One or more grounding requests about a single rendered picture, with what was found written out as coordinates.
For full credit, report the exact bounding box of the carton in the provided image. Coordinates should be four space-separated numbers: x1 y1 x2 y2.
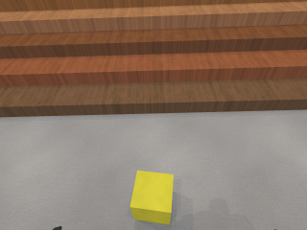
130 171 174 225

